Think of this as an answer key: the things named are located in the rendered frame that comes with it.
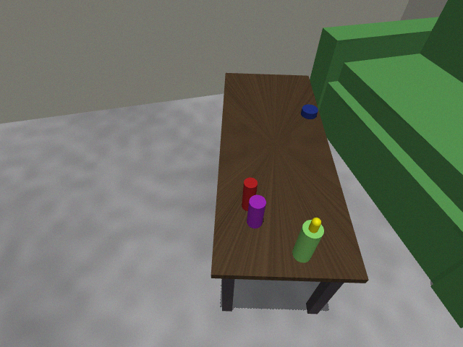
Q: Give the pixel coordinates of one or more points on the coffee table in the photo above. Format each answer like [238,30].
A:
[265,137]

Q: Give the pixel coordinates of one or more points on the sofa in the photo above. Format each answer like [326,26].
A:
[390,97]

